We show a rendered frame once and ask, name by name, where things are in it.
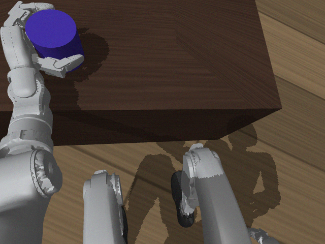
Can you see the right robot foot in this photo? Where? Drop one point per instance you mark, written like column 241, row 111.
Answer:
column 184, row 221

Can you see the right robot hand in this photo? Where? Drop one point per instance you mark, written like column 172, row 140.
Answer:
column 261, row 236

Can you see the left robot hand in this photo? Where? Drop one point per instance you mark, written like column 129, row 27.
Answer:
column 19, row 50

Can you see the left robot arm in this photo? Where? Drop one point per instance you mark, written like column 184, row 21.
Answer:
column 29, row 174

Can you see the can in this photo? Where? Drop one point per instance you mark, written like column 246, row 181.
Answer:
column 54, row 34

